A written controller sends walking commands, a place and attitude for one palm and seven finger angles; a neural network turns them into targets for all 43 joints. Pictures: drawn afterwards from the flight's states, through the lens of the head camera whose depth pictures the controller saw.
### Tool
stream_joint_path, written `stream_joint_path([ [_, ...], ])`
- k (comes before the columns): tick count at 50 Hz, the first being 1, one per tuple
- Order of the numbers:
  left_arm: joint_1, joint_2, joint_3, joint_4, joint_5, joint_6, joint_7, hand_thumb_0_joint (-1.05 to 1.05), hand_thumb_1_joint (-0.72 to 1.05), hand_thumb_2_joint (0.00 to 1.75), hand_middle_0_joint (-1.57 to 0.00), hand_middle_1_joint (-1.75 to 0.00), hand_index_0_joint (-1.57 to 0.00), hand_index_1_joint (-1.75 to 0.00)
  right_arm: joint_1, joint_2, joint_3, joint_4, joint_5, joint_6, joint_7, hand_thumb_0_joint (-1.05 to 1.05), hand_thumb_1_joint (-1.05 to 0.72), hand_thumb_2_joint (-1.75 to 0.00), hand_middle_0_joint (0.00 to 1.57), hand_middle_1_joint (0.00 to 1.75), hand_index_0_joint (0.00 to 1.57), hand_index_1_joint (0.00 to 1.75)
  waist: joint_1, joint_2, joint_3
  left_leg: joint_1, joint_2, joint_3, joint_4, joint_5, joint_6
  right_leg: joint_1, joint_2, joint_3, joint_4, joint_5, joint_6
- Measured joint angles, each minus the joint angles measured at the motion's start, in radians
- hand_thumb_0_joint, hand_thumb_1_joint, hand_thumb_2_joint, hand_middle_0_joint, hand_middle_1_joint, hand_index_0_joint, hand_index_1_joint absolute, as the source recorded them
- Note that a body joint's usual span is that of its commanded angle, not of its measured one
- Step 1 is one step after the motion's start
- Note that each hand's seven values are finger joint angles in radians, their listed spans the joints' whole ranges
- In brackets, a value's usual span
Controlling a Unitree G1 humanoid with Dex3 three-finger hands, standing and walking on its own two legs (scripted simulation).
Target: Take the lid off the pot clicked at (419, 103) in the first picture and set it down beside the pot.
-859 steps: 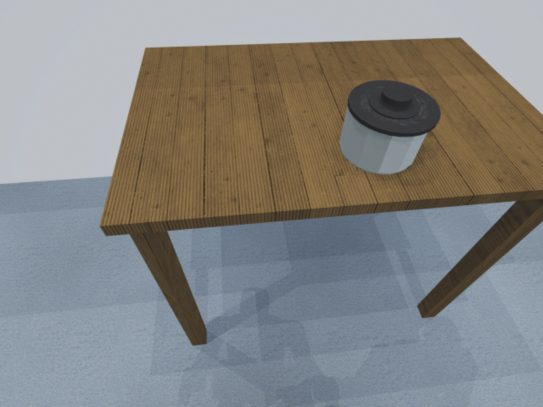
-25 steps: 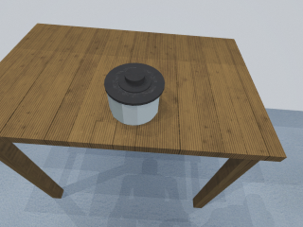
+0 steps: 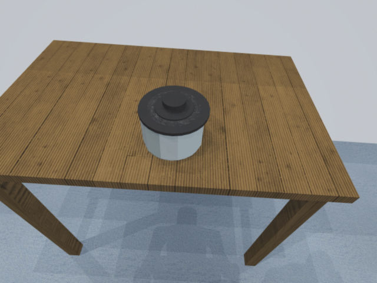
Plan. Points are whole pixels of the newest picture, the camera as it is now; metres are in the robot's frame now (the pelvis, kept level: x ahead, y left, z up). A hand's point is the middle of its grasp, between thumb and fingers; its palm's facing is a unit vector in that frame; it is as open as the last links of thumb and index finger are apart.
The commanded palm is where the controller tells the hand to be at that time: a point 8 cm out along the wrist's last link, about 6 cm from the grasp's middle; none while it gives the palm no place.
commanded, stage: come to a stop and stand still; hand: left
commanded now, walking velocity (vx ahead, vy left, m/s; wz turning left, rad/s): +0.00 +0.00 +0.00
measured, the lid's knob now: (174, 100) +0.46 +0.06 +0.14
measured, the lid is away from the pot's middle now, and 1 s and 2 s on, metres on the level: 0.00 0.00 0.00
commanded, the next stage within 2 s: look again from close up in 0.54 s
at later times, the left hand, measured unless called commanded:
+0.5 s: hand out of the picture +0.00 +0.21 -0.18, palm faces +0.03 -0.98 -0.19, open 7.4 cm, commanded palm none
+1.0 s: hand out of the picture -0.01 +0.18 -0.18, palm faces +0.04 -0.99 -0.16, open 7.4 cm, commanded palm none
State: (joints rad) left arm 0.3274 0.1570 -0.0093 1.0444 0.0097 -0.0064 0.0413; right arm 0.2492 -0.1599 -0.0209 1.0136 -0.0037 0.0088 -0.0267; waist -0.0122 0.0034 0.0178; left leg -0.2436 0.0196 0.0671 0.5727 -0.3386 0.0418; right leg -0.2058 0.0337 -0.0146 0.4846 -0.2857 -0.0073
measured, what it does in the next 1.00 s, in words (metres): stands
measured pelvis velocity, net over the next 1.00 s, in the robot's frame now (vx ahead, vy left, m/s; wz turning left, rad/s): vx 0.01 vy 0.02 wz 0.01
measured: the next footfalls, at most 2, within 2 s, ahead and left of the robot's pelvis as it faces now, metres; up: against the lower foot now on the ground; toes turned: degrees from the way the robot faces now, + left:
none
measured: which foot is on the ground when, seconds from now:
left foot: down 0.00-1.00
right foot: down 0.00-1.00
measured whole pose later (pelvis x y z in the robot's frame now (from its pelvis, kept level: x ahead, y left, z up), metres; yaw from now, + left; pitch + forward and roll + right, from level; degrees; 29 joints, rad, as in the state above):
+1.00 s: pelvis +0.01 +0.02 +0.00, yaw +1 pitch -1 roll +0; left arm 0.31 0.15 -0.02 1.09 0.01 0.00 0.04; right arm 0.29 -0.14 0.01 1.11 0.00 -0.02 -0.03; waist 0.01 -0.03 0.05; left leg -0.16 -0.05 0.08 0.46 -0.29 0.08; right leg -0.16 -0.03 0.00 0.46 -0.29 0.03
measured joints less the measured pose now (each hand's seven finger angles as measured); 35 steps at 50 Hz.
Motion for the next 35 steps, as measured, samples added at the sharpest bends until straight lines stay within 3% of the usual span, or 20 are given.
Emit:
stream_joint_path([
  [6, -0.031, 0.029, 0.006, -0.022, 0.001, 0.006, 0.002, 0.01, 0.91, 0.90, -0.20, -0.30, -0.20, -0.29, 0.026, -0.017, 0.014, -0.010, -0.007, -0.012, 0.003, 0.01, -0.95, -0.90, 0.20, 0.30, 0.20, 0.30, 0.007, 0.015, -0.023, 0.010, -0.043, 0.010, 0.001, -0.002, 0.031, -0.007, -0.042, 0.008, 0.043, -0.027, 0.024],
  [14, -0.048, 0.043, 0.004, -0.032, 0.000, 0.017, -0.001, 0.01, 0.91, 0.90, -0.20, -0.30, -0.20, -0.29, 0.032, -0.022, 0.030, -0.001, -0.009, -0.016, 0.007, 0.01, -0.94, -0.90, 0.20, 0.30, 0.20, 0.30, 0.015, 0.006, -0.017, 0.040, -0.077, 0.023, -0.052, 0.025, 0.053, 0.002, -0.075, 0.022, 0.036, -0.024, 0.029],
  [35, -0.010, -0.002, -0.008, 0.038, -0.003, 0.018, -0.003, 0.01, 0.90, 0.90, -0.20, -0.30, -0.20, -0.29, 0.034, 0.009, 0.032, 0.061, -0.001, -0.026, -0.003, 0.01, -0.92, -0.90, 0.20, 0.30, 0.20, 0.30, 0.024, -0.028, 0.031, 0.077, -0.082, 0.017, -0.098, 0.039, 0.050, 0.040, -0.078, 0.017, -0.008, -0.010, 0.050],
])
